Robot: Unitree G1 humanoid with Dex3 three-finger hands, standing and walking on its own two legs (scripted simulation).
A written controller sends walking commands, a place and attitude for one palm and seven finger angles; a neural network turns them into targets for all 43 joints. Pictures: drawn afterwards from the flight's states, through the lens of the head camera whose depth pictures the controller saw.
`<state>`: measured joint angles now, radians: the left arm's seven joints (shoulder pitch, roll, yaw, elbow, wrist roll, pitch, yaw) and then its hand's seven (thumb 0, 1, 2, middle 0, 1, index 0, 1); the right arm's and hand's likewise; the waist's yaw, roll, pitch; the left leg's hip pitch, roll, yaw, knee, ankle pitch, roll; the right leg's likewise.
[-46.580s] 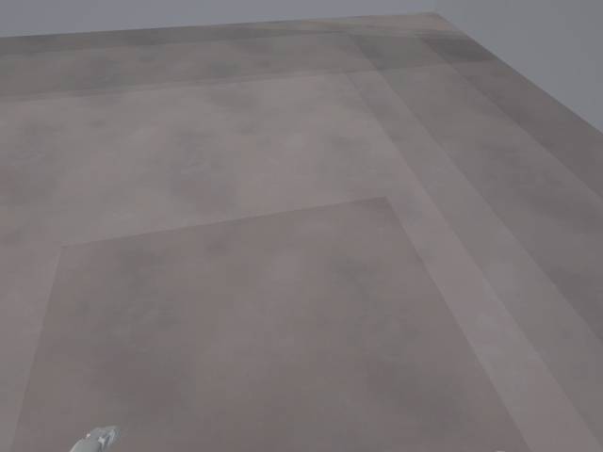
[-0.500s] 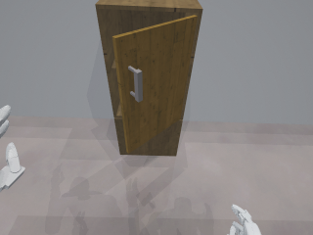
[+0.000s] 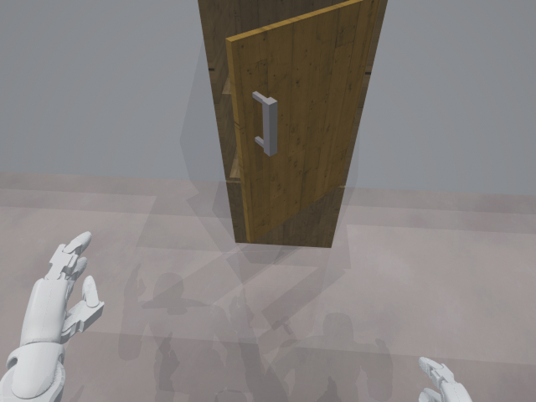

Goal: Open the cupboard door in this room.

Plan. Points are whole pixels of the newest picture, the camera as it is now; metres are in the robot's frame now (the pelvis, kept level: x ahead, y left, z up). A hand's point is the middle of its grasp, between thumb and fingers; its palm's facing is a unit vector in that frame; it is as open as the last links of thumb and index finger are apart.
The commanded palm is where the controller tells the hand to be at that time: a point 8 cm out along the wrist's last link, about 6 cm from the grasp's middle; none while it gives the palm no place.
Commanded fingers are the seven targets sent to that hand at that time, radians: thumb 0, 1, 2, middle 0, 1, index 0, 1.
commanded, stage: let the arm hang, fingers relaxed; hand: left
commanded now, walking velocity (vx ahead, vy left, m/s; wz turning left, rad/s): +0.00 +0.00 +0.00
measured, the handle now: (264, 124) +0.62 +0.03 +0.09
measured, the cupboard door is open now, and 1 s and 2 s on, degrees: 43 43 43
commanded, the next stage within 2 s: look to check the result in 1.00 s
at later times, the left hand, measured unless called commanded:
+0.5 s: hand out of the picture -0.02 +0.18 -0.17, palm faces +0.09 -0.97 -0.24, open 7.3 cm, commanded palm none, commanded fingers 0.00 0.90 0.90 -0.20 -0.30 -0.20 -0.30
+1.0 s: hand out of the picture -0.04 +0.16 -0.17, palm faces +0.07 -0.98 -0.17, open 7.4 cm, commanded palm none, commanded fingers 0.00 0.90 0.90 -0.20 -0.30 -0.20 -0.30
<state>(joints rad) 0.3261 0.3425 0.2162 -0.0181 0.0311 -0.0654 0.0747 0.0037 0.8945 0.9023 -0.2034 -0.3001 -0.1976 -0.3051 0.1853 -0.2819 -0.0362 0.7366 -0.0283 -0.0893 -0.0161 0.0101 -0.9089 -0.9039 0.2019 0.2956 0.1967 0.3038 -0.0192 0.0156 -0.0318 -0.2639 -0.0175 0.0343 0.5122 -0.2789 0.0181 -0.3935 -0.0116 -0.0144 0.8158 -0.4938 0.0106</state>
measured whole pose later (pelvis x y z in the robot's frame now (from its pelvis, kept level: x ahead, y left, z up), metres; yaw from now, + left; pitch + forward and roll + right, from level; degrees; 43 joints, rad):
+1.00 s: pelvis -0.02 +0.01 +0.01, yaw +1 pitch -2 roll +0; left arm 0.30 0.11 0.01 1.17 0.01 0.00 0.04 0.01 0.91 0.90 -0.20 -0.30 -0.19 -0.30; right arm 0.34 -0.10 0.01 1.17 -0.02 -0.01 -0.04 0.00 -0.91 -0.90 0.20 0.30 0.20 0.30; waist -0.01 0.01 0.02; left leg -0.12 -0.05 0.05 0.39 -0.25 0.06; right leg -0.21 0.01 -0.04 0.41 -0.17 -0.03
